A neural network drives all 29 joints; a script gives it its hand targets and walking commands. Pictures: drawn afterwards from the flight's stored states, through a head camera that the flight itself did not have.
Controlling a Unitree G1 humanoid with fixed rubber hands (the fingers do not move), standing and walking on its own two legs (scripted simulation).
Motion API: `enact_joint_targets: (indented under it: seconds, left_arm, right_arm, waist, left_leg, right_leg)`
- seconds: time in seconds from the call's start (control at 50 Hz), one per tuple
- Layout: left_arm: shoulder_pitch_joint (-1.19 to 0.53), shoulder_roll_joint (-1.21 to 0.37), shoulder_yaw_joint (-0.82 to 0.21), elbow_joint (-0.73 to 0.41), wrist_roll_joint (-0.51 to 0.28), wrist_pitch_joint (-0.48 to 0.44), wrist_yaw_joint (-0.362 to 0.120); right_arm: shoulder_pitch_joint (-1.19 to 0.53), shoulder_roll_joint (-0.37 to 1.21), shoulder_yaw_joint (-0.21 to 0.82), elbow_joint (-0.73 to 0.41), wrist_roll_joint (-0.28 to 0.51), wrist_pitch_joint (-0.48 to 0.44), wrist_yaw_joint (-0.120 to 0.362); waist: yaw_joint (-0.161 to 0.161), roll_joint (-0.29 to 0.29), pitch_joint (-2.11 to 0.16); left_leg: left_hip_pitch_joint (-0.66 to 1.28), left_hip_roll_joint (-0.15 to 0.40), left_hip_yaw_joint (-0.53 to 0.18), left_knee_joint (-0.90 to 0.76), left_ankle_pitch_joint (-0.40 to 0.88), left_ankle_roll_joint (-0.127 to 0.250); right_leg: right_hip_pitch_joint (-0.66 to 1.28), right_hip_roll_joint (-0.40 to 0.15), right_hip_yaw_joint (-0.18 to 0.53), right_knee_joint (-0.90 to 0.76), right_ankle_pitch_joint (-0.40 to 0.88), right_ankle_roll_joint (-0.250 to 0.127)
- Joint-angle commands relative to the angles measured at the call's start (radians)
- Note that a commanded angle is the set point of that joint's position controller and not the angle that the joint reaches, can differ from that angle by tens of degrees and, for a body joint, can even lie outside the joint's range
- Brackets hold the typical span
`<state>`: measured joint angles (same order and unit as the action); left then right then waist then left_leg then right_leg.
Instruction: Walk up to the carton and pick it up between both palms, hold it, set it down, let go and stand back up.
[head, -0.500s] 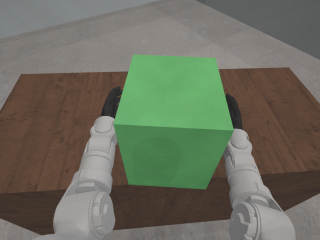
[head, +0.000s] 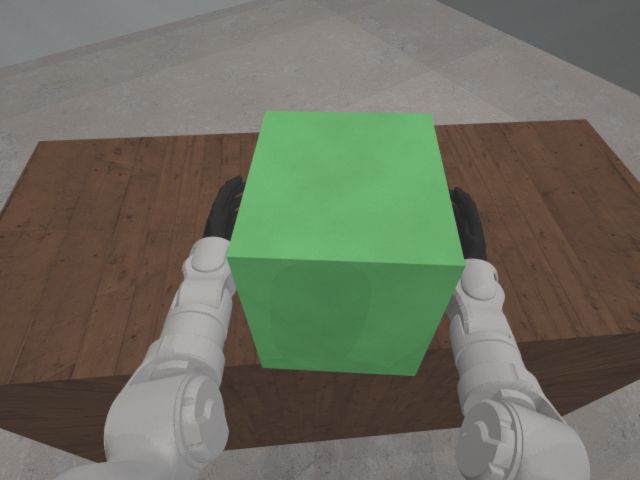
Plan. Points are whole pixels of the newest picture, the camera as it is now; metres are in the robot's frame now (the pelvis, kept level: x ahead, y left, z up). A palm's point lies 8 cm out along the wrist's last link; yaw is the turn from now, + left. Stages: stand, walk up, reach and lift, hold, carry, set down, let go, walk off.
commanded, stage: set down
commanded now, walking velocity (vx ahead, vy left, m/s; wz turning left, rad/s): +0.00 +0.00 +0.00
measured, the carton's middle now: (342, 247) +0.43 +0.00 +0.02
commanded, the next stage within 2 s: none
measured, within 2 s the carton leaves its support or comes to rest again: rests again in 0.20 s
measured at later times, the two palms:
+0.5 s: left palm (222, 238) +0.41 +0.16 +0.06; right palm (467, 258) +0.39 -0.16 +0.06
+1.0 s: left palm (224, 241) +0.40 +0.16 +0.06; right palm (468, 264) +0.39 -0.16 +0.05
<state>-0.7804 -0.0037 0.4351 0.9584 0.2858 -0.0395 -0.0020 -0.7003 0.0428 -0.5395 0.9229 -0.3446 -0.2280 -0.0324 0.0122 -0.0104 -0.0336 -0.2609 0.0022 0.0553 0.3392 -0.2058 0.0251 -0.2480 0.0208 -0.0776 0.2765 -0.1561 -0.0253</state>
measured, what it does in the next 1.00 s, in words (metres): stands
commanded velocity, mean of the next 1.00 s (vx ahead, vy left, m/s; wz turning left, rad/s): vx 0.00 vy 0.00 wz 0.00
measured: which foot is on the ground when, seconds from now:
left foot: down 0.00-1.00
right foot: down 0.00-1.00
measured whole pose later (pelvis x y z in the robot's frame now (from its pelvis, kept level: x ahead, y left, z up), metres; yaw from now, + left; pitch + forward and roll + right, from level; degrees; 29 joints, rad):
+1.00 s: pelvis -0.01 +0.00 +0.00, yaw +0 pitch +7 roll +0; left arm -0.79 -0.05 0.54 0.90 0.40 -0.12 -0.05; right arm -0.68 0.08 -0.62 0.86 -0.43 -0.29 0.00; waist 0.02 -0.02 0.02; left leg -0.27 0.00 0.08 0.32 -0.18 0.03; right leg -0.28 0.01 -0.08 0.30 -0.15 -0.03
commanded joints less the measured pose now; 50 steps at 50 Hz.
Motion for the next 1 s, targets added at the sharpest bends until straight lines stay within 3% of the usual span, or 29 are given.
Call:
enact_joint_targets:
  seconds: [0.0, 0.34, 0.68, 0.98]
  left_arm:
    - [-0.56, -0.443, -0.214, -0.048, 0.014, -0.064, -0.095]
    - [-0.513, -0.435, -0.158, -0.013, 0.068, -0.086, -0.093]
    - [-0.443, -0.421, -0.104, -0.016, 0.117, -0.082, -0.099]
    - [-0.397, -0.406, -0.08, -0.035, 0.144, -0.084, -0.104]
  right_arm:
    - [-0.567, 0.486, 0.273, -0.018, -0.05, -0.048, 0.118]
    - [-0.531, 0.479, 0.223, 0.001, -0.089, -0.064, 0.126]
    - [-0.476, 0.486, 0.199, -0.018, -0.121, -0.061, 0.129]
    - [-0.415, 0.479, 0.175, -0.02, -0.14, -0.05, 0.133]
  waist:
    - [-0.002, 0.005, -0.526]
    - [0.003, 0.005, -0.472]
    - [0.007, -0.021, -0.407]
    - [0.007, -0.009, -0.365]
  left_leg:
    - [0.102, 0.019, 0.042, 0.003, 0.484, -0.056]
    - [0.111, 0.024, 0.044, -0.009, 0.434, -0.048]
    - [0.071, 0.023, 0.049, -0.03, 0.363, -0.026]
    - [0.067, 0.023, 0.046, -0.034, 0.338, -0.018]
  right_leg:
    - [0.362, -0.025, -0.013, 0.083, 0.551, 0.057]
    - [0.293, -0.023, -0.022, 0.058, 0.411, 0.049]
    - [0.293, -0.03, -0.017, 0.058, 0.365, 0.06]
    - [0.253, -0.033, -0.013, 0.055, 0.314, 0.063]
